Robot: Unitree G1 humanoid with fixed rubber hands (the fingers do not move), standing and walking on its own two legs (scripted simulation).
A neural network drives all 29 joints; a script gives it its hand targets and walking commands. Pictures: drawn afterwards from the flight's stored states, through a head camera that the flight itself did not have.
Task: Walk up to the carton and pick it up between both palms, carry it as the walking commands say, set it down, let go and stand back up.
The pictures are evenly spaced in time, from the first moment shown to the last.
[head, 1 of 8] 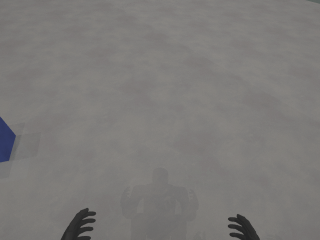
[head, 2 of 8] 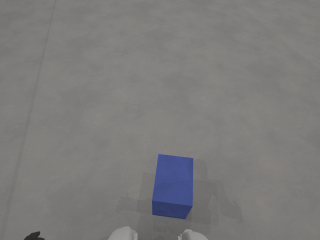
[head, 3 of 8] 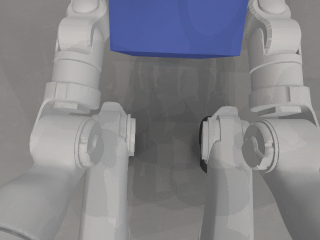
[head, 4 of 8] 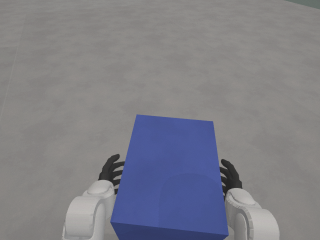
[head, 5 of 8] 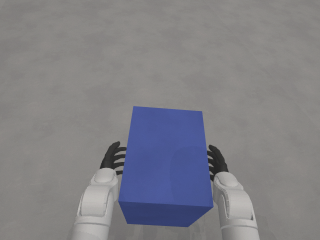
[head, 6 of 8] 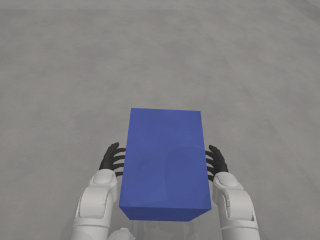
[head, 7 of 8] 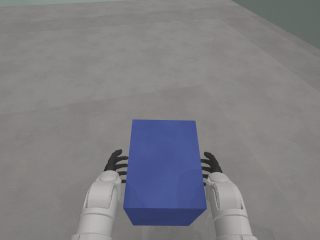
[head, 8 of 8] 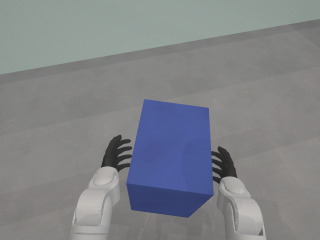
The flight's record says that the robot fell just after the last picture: no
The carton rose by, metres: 0.68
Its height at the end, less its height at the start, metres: +0.53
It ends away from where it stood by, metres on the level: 15.75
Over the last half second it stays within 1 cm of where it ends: no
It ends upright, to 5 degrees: no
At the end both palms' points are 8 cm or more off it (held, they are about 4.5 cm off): no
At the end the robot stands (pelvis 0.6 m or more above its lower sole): yes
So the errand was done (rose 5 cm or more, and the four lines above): no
